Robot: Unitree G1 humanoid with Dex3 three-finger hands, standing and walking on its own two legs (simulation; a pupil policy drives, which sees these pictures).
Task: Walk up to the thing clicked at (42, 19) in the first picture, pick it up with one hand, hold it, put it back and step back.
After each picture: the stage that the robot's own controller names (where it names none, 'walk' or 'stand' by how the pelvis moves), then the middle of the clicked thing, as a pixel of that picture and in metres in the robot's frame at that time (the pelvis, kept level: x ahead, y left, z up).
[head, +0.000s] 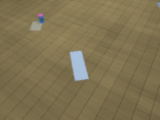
stand; (41, 18) +1.90 +0.59 -0.72
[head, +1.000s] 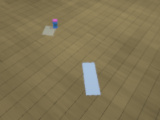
walk; (55, 23) +1.82 +0.30 -0.70
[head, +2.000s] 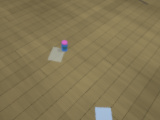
walk; (64, 45) +1.28 +0.15 -0.72
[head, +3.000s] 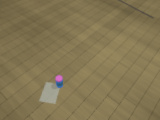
walk; (59, 81) +0.83 +0.19 -0.72
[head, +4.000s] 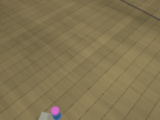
walk; (56, 113) +0.51 +0.24 -0.69
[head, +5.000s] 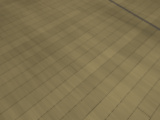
stand; out of the picture +0.36 +0.18 -0.71
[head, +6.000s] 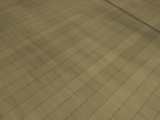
stand; out of the picture +0.35 +0.19 -0.72
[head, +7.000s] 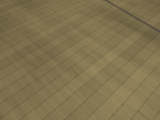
stand; out of the picture +0.35 +0.20 -0.73
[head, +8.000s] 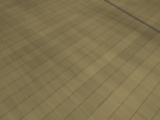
stand; out of the picture +0.34 +0.20 -0.73
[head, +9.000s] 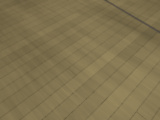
stand; out of the picture +0.33 +0.20 -0.73
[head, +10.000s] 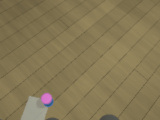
go down; (47, 100) +0.39 +0.19 -0.56
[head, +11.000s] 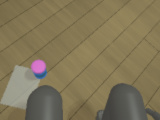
go down; (39, 69) +0.45 +0.19 -0.33
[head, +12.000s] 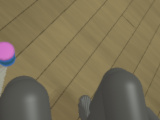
close in; (5, 55) +0.44 +0.21 -0.25
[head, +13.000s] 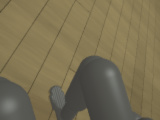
close; out of the picture +0.44 +0.24 -0.23
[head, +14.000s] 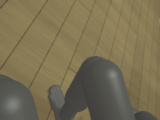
lift; out of the picture +0.42 +0.24 -0.23
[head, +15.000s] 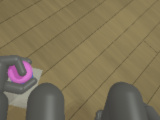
lift; (22, 77) +0.34 +0.22 -0.08
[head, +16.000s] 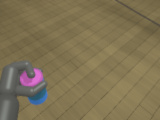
hold; (34, 87) +0.33 +0.17 +0.04
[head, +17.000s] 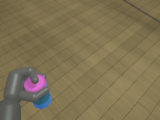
hold; (38, 92) +0.32 +0.17 +0.00
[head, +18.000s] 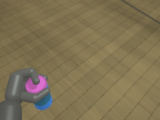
hold; (39, 93) +0.32 +0.16 +0.00
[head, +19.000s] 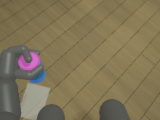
crouch; (33, 68) +0.40 +0.17 -0.08
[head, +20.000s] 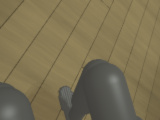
lower; out of the picture +0.45 +0.24 -0.22
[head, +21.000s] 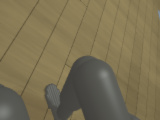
lower; out of the picture +0.45 +0.26 -0.24
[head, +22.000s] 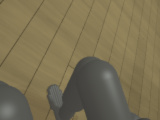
lower; out of the picture +0.44 +0.26 -0.24
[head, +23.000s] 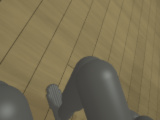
lower; out of the picture +0.44 +0.26 -0.24
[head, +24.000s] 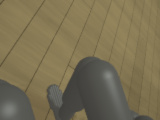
loosen; out of the picture +0.44 +0.25 -0.24
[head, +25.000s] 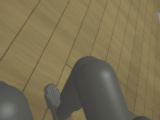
withdraw; out of the picture +0.43 +0.24 -0.24
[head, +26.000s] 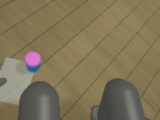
walk; (33, 62) +0.45 +0.19 -0.30
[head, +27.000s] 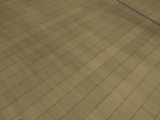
stand; out of the picture +0.36 +0.16 -0.65
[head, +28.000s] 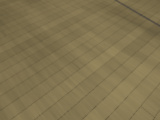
stand; out of the picture +0.39 +0.17 -0.67
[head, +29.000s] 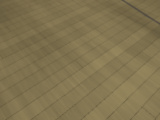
stand; out of the picture +0.39 +0.16 -0.68
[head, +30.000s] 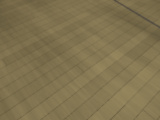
walk; out of the picture +0.39 +0.17 -0.72
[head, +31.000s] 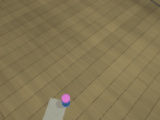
walk; (65, 100) +0.51 +0.09 -0.70
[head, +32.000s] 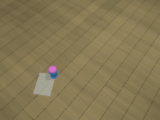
walk; (53, 72) +0.74 +0.25 -0.68
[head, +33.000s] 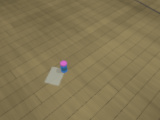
stand; (63, 66) +1.00 +0.20 -0.70
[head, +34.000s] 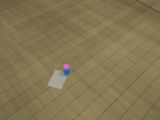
stand; (66, 69) +0.98 +0.18 -0.73
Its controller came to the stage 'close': yes
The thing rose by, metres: 0.71
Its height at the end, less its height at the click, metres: +0.00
